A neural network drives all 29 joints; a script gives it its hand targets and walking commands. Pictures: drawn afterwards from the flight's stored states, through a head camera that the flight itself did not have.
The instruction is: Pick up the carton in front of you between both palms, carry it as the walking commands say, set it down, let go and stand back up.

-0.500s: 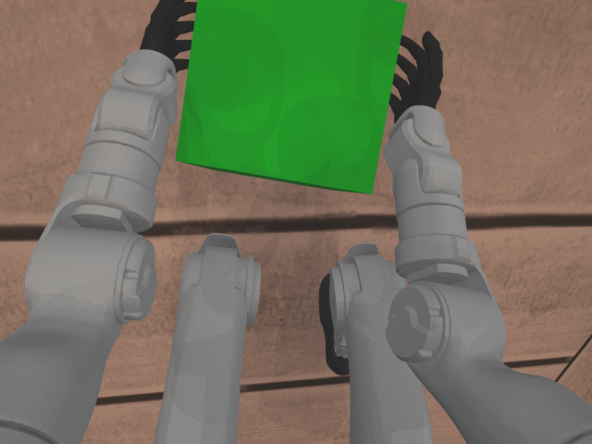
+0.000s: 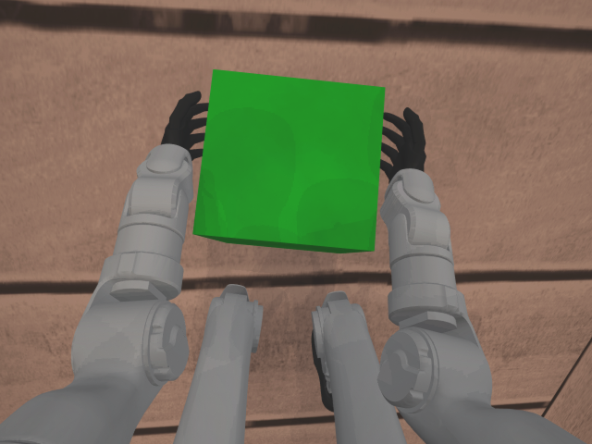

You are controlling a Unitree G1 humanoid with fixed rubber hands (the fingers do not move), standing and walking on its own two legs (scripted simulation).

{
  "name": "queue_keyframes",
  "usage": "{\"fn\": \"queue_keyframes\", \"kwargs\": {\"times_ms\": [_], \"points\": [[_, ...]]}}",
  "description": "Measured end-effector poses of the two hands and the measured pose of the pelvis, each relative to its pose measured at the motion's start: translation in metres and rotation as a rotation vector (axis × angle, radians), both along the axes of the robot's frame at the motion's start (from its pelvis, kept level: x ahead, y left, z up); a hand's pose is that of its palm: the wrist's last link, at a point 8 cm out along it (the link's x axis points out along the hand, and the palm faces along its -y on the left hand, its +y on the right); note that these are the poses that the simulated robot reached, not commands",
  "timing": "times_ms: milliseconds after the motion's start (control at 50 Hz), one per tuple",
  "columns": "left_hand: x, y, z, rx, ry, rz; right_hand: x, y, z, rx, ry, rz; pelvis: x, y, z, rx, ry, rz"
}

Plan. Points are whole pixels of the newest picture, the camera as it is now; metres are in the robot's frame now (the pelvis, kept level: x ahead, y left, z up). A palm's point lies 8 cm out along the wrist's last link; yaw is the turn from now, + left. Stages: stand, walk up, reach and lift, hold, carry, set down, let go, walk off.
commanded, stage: reach and lift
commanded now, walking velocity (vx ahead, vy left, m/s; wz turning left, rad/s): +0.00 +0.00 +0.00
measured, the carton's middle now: (290, 181) +0.46 +0.02 -0.13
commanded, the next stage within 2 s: none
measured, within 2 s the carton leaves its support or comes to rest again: neither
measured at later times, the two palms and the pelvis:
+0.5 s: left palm (139, 126) +0.42 +0.16 +0.10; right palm (493, 145) +0.42 -0.14 +0.12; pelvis +0.05 +0.00 +0.15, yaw +1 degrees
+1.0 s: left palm (28, 55) +0.37 +0.15 +0.25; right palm out of the picture +0.39 -0.15 +0.26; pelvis +0.09 +0.00 +0.24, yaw +2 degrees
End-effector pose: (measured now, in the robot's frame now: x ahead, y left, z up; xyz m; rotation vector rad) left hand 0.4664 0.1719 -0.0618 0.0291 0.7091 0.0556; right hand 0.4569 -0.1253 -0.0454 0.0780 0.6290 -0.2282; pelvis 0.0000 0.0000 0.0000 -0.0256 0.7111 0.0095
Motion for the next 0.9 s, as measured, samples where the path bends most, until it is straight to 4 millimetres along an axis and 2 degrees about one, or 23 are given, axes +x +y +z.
{"fn": "queue_keyframes", "kwargs": {"times_ms": [380, 600, 760, 900], "points": [[-0.037, -0.007, 0.126, -0.014, 0.015, 0.042, -0.028, -0.008, 0.127, -0.002, 0.014, 0.028, 0.04, -0.001, 0.11, 0.013, -0.188, 0.011], [-0.059, -0.011, 0.193, -0.012, 0.01, 0.065, -0.043, -0.011, 0.193, -0.006, 0.01, 0.05, 0.063, -0.002, 0.172, 0.023, -0.327, 0.015], [-0.073, -0.013, 0.24, -0.009, 0.007, 0.086, -0.052, -0.013, 0.239, -0.015, 0.007, 0.076, 0.079, -0.002, 0.209, 0.028, -0.445, 0.018], [-0.084, -0.017, 0.281, -0.003, -0.004, 0.102, -0.057, -0.017, 0.28, -0.029, -0.002, 0.106, 0.089, -0.002, 0.233, 0.033, -0.564, 0.017]]}}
